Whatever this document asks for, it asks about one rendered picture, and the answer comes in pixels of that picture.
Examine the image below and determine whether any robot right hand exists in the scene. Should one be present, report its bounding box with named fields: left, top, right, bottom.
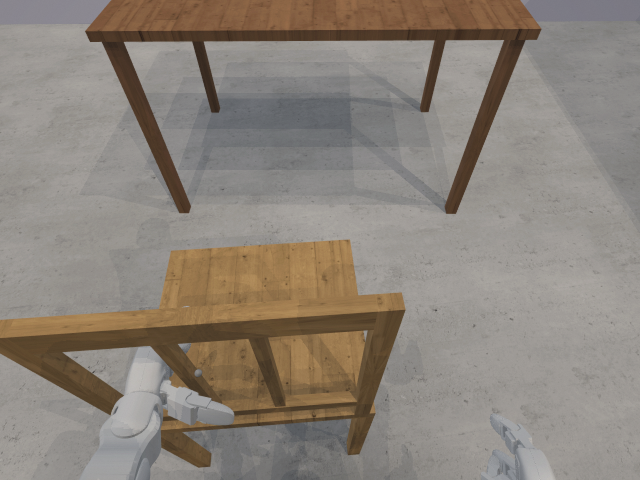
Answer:
left=481, top=413, right=556, bottom=480

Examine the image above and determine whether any robot left forearm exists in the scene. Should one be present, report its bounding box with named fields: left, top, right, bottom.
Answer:
left=79, top=392, right=163, bottom=480

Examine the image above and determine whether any table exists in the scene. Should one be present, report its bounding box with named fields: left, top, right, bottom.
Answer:
left=85, top=0, right=541, bottom=214

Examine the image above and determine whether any chair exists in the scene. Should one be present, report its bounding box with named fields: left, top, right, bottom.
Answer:
left=0, top=239, right=406, bottom=468

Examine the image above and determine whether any robot left hand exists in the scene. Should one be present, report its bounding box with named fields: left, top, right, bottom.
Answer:
left=124, top=306, right=234, bottom=425

